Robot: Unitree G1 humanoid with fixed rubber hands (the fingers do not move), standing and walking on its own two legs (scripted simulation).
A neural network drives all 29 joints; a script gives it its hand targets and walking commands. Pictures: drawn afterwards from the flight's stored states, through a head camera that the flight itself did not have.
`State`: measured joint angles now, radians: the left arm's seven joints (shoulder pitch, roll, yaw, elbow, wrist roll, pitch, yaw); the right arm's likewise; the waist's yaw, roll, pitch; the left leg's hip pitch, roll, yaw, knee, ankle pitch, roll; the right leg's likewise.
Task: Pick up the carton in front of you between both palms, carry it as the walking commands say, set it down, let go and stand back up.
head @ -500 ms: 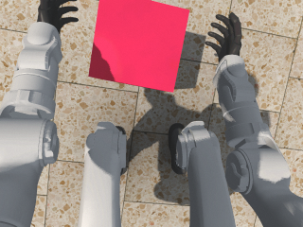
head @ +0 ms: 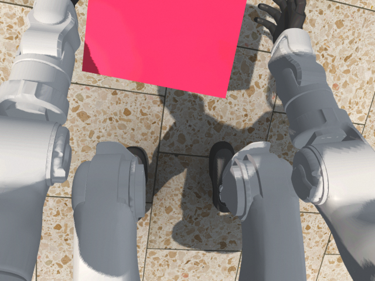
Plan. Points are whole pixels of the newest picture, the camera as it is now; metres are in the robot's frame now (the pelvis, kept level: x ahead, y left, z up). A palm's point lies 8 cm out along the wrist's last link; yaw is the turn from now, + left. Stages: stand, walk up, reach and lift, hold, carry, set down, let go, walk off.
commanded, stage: reach and lift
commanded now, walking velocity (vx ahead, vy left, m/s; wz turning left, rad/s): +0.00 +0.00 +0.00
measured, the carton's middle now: (165, 32) +0.51 +0.06 -0.24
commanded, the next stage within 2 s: none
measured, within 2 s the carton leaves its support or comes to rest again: leaves its support in 0.60 s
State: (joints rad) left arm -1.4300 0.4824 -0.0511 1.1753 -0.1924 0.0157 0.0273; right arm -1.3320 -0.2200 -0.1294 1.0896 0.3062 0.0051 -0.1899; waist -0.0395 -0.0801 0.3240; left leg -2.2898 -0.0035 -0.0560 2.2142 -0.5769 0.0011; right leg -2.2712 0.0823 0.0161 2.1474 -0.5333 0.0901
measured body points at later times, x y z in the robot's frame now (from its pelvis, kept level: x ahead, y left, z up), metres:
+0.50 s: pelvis +0.00 +0.00 +0.00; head +0.35 +0.05 +0.27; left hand +0.55 +0.20 -0.18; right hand +0.53 -0.11 -0.17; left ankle +0.10 +0.12 -0.33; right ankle +0.13 -0.13 -0.33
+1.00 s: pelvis +0.00 -0.01 +0.06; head +0.26 +0.06 +0.42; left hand +0.50 +0.21 -0.02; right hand +0.50 -0.09 -0.02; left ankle +0.10 +0.12 -0.33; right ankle +0.13 -0.14 -0.33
